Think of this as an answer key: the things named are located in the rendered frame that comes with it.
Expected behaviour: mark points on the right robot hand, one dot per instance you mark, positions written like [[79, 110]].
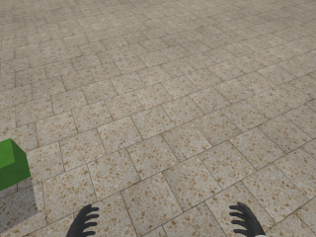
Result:
[[250, 222]]

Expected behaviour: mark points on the left robot hand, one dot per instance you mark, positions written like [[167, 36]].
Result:
[[78, 225]]

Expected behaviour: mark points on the carton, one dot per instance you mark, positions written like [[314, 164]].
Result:
[[14, 166]]

